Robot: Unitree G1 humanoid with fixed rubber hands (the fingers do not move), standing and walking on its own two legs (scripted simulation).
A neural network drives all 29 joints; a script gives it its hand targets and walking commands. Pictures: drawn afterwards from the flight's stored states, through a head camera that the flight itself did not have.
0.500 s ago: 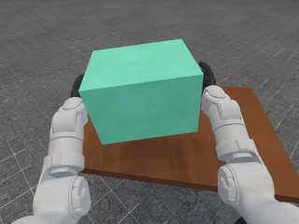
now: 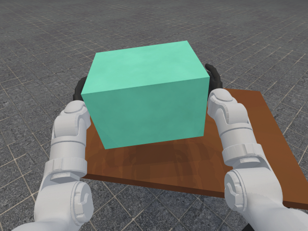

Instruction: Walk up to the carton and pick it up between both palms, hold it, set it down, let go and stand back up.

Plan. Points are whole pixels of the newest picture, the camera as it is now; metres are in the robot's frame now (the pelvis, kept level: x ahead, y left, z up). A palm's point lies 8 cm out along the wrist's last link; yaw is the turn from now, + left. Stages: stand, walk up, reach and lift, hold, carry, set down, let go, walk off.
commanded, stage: hold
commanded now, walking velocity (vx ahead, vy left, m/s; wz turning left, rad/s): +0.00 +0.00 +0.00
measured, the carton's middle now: (147, 92) +0.40 +0.01 +0.20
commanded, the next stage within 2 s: none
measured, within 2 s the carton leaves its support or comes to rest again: neither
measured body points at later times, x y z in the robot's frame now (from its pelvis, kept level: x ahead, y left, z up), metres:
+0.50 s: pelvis +0.00 +0.00 +0.00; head -0.06 +0.00 +0.45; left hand +0.39 +0.18 +0.18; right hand +0.40 -0.17 +0.21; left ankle +0.00 +0.14 -0.74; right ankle +0.08 -0.14 -0.74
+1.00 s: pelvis +0.00 +0.00 +0.00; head -0.06 +0.00 +0.45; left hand +0.39 +0.18 +0.18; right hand +0.40 -0.17 +0.21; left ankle +0.00 +0.14 -0.74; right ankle +0.08 -0.14 -0.74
